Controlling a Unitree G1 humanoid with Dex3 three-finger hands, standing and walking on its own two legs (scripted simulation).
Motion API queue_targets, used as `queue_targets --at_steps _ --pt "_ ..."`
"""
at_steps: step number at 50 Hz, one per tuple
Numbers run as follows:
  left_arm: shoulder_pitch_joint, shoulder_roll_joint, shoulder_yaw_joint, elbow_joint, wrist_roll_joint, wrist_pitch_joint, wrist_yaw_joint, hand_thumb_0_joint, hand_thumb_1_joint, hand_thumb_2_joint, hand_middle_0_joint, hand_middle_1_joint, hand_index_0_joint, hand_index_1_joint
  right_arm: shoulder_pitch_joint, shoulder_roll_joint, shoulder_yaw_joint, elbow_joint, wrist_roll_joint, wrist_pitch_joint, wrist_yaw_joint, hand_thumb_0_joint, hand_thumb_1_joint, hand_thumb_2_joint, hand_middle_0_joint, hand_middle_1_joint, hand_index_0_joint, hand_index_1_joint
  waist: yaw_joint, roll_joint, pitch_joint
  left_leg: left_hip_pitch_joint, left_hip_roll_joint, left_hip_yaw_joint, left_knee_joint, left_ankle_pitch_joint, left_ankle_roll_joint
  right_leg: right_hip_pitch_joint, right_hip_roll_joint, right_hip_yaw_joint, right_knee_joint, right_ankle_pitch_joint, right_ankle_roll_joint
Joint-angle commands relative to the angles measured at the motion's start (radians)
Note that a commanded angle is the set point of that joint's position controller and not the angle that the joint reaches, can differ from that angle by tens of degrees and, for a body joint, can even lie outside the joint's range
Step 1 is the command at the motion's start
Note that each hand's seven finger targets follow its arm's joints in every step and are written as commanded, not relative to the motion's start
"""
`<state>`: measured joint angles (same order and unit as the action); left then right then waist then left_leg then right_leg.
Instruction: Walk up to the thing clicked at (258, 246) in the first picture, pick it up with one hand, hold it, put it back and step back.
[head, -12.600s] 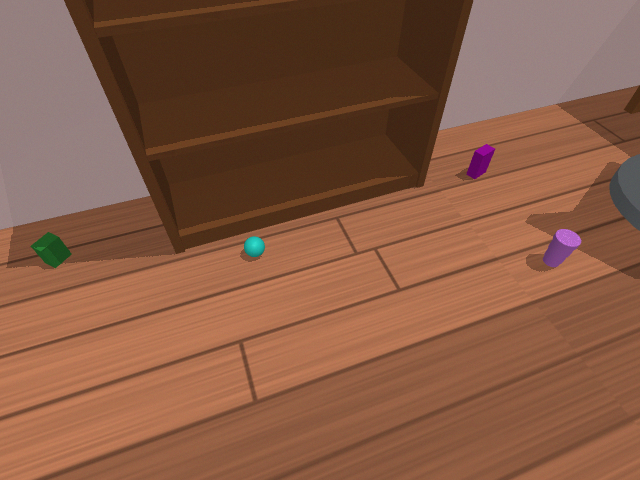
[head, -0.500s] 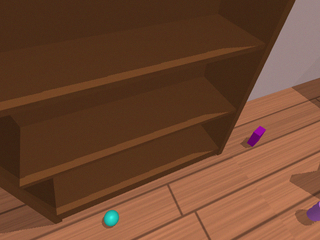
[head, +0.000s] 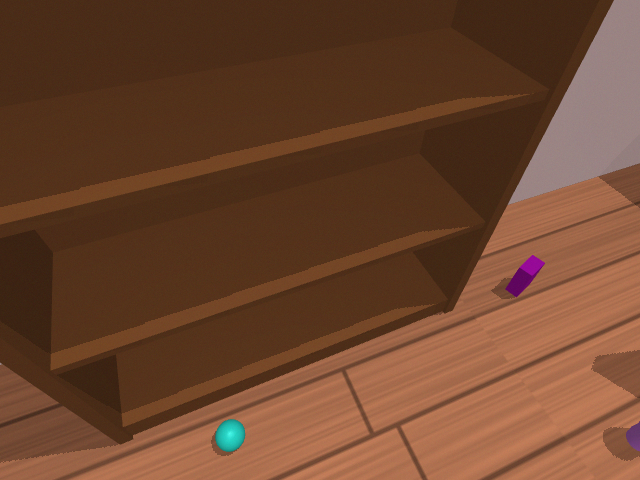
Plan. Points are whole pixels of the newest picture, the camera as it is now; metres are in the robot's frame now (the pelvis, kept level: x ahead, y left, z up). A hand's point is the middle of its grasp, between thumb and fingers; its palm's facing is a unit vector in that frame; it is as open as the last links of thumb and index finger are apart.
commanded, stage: walk up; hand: left
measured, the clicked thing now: (230, 435) +0.37 +0.26 -0.74
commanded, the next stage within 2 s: none
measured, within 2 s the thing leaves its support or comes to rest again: neither
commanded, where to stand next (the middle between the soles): +0.03 -0.02 m, yaw +2 degrees
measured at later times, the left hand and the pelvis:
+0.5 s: hand out of the picture -0.03 +0.22 -0.15, palm faces +0.05 -0.90 -0.44, open 7.4 cm; pelvis -0.07 -0.05 -0.02, yaw +3 degrees
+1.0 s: hand out of the picture +0.00 +0.28 -0.18, palm faces +0.07 -0.93 -0.35, open 7.4 cm; pelvis -0.04 +0.00 -0.02, yaw +4 degrees
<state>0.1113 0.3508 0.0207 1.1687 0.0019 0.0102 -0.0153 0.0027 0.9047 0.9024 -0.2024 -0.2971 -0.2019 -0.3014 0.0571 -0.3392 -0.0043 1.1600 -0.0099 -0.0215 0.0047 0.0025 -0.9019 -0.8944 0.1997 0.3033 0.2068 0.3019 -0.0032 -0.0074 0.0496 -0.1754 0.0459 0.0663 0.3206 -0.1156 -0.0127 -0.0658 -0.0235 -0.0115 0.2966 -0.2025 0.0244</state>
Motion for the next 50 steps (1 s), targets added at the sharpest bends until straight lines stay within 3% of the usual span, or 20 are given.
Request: queue_targets --at_steps 1,4,7,8,10,13,14,15,16,20,25,31,35,36,37,38,39,42,48,50 --pt "-0.025 0.247 0.065 -0.11 -0.005 0.011 0.018 0.0 0.9 0.9 -0.2 -0.3 -0.2 -0.3 -0.03 -0.282 -0.064 -0.081 0.018 0.005 -0.027 0.0 -0.9 -0.9 0.2 0.3 0.2 0.3 -0.005 0.01 -0.011 0.05 0.125 -0.115 0.063 0.41 0.047 -0.155 -0.076 0.039 0.095 0.292 -0.043" --pt "0.007 0.214 0.071 -0.162 -0.002 0.03 0.016 0.0 0.9 0.9 -0.2 -0.3 -0.2 -0.3 -0.002 -0.305 -0.09 -0.125 0.021 0.015 -0.032 0.0 -0.9 -0.9 0.2 0.3 0.2 0.3 -0.015 0.095 -0.173 0.082 0.213 -0.188 0.061 0.494 0.131 -0.121 -0.022 -0.002 0.293 0.161 -0.048" --pt "0.048 0.203 0.084 -0.206 0.01 0.063 0.007 0.0 0.9 0.9 -0.2 -0.3 -0.2 -0.3 -0.048 -0.34 -0.114 -0.2 -0.001 0.026 -0.04 0.0 -0.9 -0.9 0.2 0.3 0.2 0.3 -0.003 0.223 -0.177 -0.048 0.344 -0.302 0.013 0.335 0.265 -0.171 0.007 0.031 0.607 -0.354 -0.062" --pt "0.053 0.203 0.09 -0.219 0.007 0.073 0.002 0.0 0.9 0.9 -0.2 -0.3 -0.2 -0.3 -0.056 -0.343 -0.118 -0.224 -0.012 0.03 -0.042 0.0 -0.9 -0.9 0.2 0.3 0.2 0.3 0.002 0.221 -0.162 -0.079 0.348 -0.294 0.028 0.336 0.276 -0.196 0.002 0.065 0.683 -0.396 -0.068" --pt "0.109 0.186 0.092 -0.229 -0.004 0.073 0.002 0.0 0.9 0.9 -0.2 -0.3 -0.2 -0.3 -0.097 -0.323 -0.119 -0.263 -0.025 0.035 -0.047 0.0 -0.9 -0.9 0.2 0.3 0.2 0.3 0.039 0.204 -0.153 -0.096 0.309 -0.238 0.112 0.359 0.237 -0.203 -0.024 0.08 0.608 -0.35 -0.074" --pt "0.165 0.203 0.096 -0.198 0.019 0.025 0.01 0.0 0.9 0.9 -0.2 -0.3 -0.2 -0.3 -0.123 -0.251 -0.093 -0.28 -0.007 0.058 -0.026 0.0 -0.9 -0.9 0.2 0.3 0.2 0.3 0.079 0.045 -0.103 -0.145 0.1 -0.108 0.355 0.068 0.1 -0.132 -0.043 0.076 0.077 -0.032 -0.051" --pt "0.13 0.311 0.125 -0.226 0.04 0.006 0.022 0.0 0.9 0.9 -0.2 -0.3 -0.2 -0.3 -0.068 -0.18 -0.071 -0.294 0.003 0.063 -0.021 0.0 -0.9 -0.9 0.2 0.3 0.2 0.3 0.05 -0.22 -0.06 -0.338 -0.053 -0.078 0.5 -0.244 0.035 -0.1 -0.223 0.375 0.004 0.103 -0.089" --pt "0.048 0.38 0.134 -0.275 0.046 -0.005 0.029 0.0 0.9 0.9 -0.2 -0.3 -0.2 -0.3 -0.025 -0.175 -0.072 -0.289 -0.003 0.078 -0.025 0.0 -0.9 -0.9 0.2 0.3 0.2 0.3 0.021 -0.177 -0.039 -0.345 -0.103 -0.18 0.646 -0.495 0.012 -0.21 -0.371 0.472 -0.003 0.131 -0.2" --pt "0.024 0.418 0.136 -0.3 0.05 -0.013 0.035 0.0 0.9 0.9 -0.2 -0.3 -0.2 -0.3 -0.021 -0.221 -0.091 -0.298 -0.003 0.085 -0.031 0.0 -0.9 -0.9 0.2 0.3 0.2 0.3 0.035 -0.182 -0.055 -0.301 -0.105 -0.283 0.789 -0.515 0.026 -0.295 -0.412 0.526 0.01 0.176 -0.293" --pt "0.002 0.309 0.125 -0.308 0.04 -0.045 0.055 0.0 0.9 0.9 -0.2 -0.3 -0.2 -0.3 0.085 -0.27 -0.112 -0.269 -0.005 0.08 -0.002 0.0 -0.9 -0.9 0.2 0.3 0.2 0.3 -0.011 -0.081 -0.089 -0.379 -0.086 -0.275 0.835 -0.275 0.004 -0.047 -0.224 0.249 0.075 0.042 -0.166" --pt "0.234 0.329 0.149 -0.304 0.034 -0.084 0.047 0.0 0.9 0.9 -0.2 -0.3 -0.2 -0.3 -0.019 -0.291 -0.124 -0.342 -0.043 0.057 0.044 0.0 -0.9 -0.9 0.2 0.3 0.2 0.3 0.113 -0.105 0.01 -0.56 -0.033 -0.266 0.645 -0.296 -0.003 0.172 -0.312 0.393 -0.037 -0.384 -0.232" --pt "0.18 0.33 0.143 -0.366 0.038 -0.088 0.008 0.0 0.9 0.9 -0.2 -0.3 -0.2 -0.3 0.07 -0.244 -0.112 -0.323 -0.023 0.011 0.063 0.0 -0.9 -0.9 0.2 0.3 0.2 0.3 0.061 -0.197 0.05 -0.275 -0.021 -0.083 0.379 -0.337 0.002 -0.038 -0.234 0.158 -0.047 -0.239 -0.225" --pt "0.115 0.258 0.097 -0.378 0.016 -0.052 0.008 0.0 0.9 0.9 -0.2 -0.3 -0.2 -0.3 0.214 -0.202 -0.107 -0.263 -0.01 -0.011 0.029 0.0 -0.9 -0.9 0.2 0.3 0.2 0.3 -0.027 -0.104 -0.041 0.097 -0.079 -0.002 0.115 -0.048 0.011 -0.238 -0.154 -0.007 0.239 0.147 -0.153" --pt "0.135 0.2 0.071 -0.381 0.011 -0.043 0.009 0.0 0.9 0.9 -0.2 -0.3 -0.2 -0.3 0.264 -0.243 -0.117 -0.256 -0.015 -0.017 0.015 0.0 -0.9 -0.9 0.2 0.3 0.2 0.3 -0.053 0.024 -0.097 0.191 -0.02 -0.082 0.053 -0.022 0.022 -0.286 -0.119 -0.035 0.374 0.031 -0.106" --pt "0.157 0.126 0.045 -0.39 -0.001 -0.035 0.01 0.0 0.9 0.9 -0.2 -0.3 -0.2 -0.3 0.245 -0.311 -0.122 -0.277 -0.03 -0.025 0.001 0.0 -0.9 -0.9 0.2 0.3 0.2 0.3 -0.037 0.238 -0.099 0.185 0.206 -0.416 -0.029 -0.053 0.079 -0.394 -0.013 -0.026 0.54 -0.286 -0.05" --pt "0.159 0.217 0.066 -0.36 -0.007 -0.021 0.026 0.0 0.9 0.9 -0.2 -0.3 -0.2 -0.3 0.191 -0.376 -0.127 -0.301 -0.014 -0.024 -0.002 0.0 -0.9 -0.9 0.2 0.3 0.2 0.3 -0.037 0.188 -0.088 0.019 0.321 -0.577 -0.047 -0.205 0.213 -0.332 0.0 0.076 0.583 -0.405 -0.048" --pt "0.132 0.261 0.071 -0.338 -0.006 -0.02 0.03 0.0 0.9 0.9 -0.2 -0.3 -0.2 -0.3 0.146 -0.353 -0.125 -0.306 -0.01 -0.02 -0.003 0.0 -0.9 -0.9 0.2 0.3 0.2 0.3 -0.027 0.13 -0.022 -0.046 0.302 -0.542 -0.053 -0.234 0.242 -0.324 -0.02 0.113 0.639 -0.388 -0.053" --pt "0.192 0.24 0.058 -0.276 -0.015 -0.028 0.03 0.0 0.9 0.9 -0.2 -0.3 -0.2 -0.3 0.074 -0.287 -0.091 -0.321 -0.009 -0.025 -0.013 0.0 -0.9 -0.9 0.2 0.3 0.2 0.3 0.014 0.176 -0.018 0.011 0.223 -0.314 0.043 0.072 0.2 -0.328 -0.033 0.12 0.54 -0.337 -0.046" --pt "0.148 0.233 0.065 -0.245 0.002 -0.011 0.024 0.0 0.9 0.9 -0.2 -0.3 -0.2 -0.3 0.03 -0.302 -0.086 -0.311 0.006 -0.013 -0.024 0.0 -0.9 -0.9 0.2 0.3 0.2 0.3 0.014 0.187 -0.021 -0.057 0.221 -0.235 0.136 0.371 0.186 -0.209 -0.002 0.01 0.409 -0.201 -0.043" --pt "0.164 0.229 0.068 -0.237 0.007 -0.016 0.025 0.0 0.9 0.9 -0.2 -0.3 -0.2 -0.3 0.014 -0.3 -0.085 -0.312 0.018 -0.003 -0.028 0.0 -0.9 -0.9 0.2 0.3 0.2 0.3 0.033 0.162 -0.071 -0.038 0.2 -0.207 0.214 0.395 0.154 -0.146 -0.005 0.006 0.26 -0.029 -0.053"
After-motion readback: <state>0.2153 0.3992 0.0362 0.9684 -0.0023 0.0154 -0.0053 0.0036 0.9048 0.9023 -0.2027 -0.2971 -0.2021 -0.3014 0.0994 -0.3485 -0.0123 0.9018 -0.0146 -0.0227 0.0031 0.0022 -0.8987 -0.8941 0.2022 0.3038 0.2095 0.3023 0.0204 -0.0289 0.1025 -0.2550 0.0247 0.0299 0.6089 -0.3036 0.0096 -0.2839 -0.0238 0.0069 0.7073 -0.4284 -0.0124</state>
